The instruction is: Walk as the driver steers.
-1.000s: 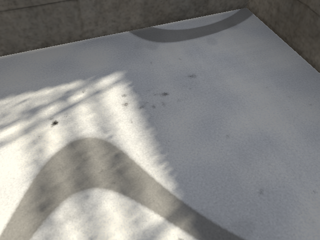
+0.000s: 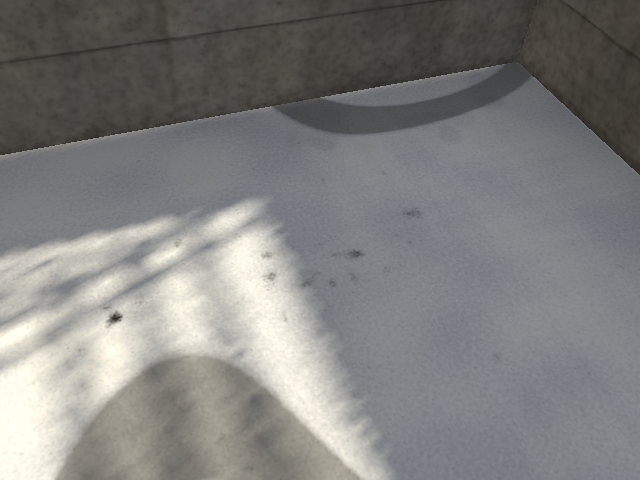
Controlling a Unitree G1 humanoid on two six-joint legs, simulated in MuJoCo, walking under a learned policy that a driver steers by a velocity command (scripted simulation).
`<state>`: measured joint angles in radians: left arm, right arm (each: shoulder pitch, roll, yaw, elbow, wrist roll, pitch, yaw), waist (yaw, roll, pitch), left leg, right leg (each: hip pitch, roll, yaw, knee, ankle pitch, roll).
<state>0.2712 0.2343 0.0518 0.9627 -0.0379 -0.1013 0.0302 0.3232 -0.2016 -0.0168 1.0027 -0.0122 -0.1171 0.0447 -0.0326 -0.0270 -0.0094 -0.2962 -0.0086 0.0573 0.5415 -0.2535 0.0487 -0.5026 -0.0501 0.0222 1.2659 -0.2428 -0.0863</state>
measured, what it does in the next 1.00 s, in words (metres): walks ahead: right foot, then left foot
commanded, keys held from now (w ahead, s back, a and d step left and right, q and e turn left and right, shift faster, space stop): w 0.42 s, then w+q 0.24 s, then q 0.18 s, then no key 0.16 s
